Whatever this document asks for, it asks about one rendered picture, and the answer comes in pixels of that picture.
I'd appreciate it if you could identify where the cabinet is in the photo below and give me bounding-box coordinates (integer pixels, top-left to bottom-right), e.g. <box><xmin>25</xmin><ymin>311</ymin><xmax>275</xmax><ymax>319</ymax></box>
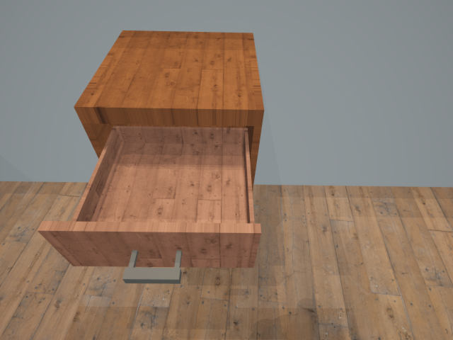
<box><xmin>74</xmin><ymin>30</ymin><xmax>264</xmax><ymax>192</ymax></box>

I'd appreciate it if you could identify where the handle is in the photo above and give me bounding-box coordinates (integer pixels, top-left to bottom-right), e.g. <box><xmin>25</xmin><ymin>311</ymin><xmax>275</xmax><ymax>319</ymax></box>
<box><xmin>122</xmin><ymin>250</ymin><xmax>182</xmax><ymax>284</ymax></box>

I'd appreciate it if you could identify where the drawer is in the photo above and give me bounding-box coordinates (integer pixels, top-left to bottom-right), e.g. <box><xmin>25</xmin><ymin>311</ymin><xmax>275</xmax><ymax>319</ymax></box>
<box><xmin>38</xmin><ymin>126</ymin><xmax>261</xmax><ymax>268</ymax></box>

